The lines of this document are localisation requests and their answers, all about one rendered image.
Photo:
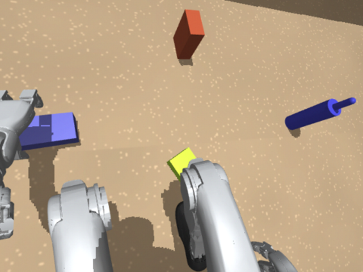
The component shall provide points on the left robot arm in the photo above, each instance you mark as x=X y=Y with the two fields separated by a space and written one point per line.
x=9 y=142

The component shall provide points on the left robot hand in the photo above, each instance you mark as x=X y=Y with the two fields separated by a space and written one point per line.
x=16 y=115

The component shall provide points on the right robot foot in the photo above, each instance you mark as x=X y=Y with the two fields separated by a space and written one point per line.
x=196 y=264

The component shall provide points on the right robot hand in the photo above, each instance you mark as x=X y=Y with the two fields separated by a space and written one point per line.
x=277 y=260

